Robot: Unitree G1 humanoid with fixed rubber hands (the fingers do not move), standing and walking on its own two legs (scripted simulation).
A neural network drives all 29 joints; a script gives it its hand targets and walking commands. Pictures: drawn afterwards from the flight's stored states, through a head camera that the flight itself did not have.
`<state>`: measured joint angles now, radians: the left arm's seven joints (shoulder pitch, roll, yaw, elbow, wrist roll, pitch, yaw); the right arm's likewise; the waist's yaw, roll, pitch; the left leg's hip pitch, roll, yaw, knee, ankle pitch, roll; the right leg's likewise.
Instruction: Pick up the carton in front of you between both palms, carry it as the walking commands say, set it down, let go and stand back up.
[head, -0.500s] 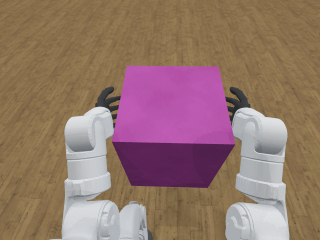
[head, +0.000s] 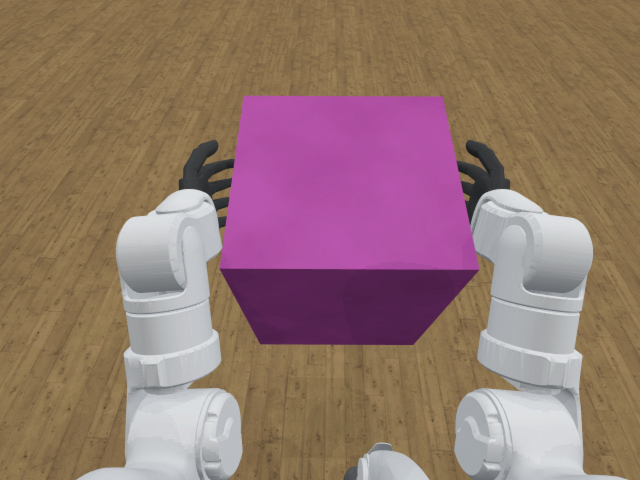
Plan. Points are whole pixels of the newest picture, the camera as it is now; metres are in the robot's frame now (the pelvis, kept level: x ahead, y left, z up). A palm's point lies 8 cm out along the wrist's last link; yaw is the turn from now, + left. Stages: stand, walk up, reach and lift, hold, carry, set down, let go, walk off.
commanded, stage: carry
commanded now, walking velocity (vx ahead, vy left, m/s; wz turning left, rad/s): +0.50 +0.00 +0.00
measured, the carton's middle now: (339, 236) +0.38 -0.01 +0.13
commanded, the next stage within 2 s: none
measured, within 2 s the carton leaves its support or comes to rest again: neither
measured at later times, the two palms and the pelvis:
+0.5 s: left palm (237, 133) +0.64 +0.15 +0.09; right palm (410, 143) +0.64 -0.15 +0.09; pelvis +0.32 +0.00 +0.01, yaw +1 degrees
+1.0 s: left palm (240, 51) +0.91 +0.17 +0.11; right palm (380, 59) +0.90 -0.13 +0.12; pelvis +0.67 +0.03 +0.01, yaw -2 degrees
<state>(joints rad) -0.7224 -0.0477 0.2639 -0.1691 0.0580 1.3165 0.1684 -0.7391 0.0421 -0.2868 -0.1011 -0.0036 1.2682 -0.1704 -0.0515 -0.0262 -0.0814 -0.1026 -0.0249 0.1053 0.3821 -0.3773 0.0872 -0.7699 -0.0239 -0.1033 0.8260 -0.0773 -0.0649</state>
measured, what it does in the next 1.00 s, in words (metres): walks ahead: right foot, then left foot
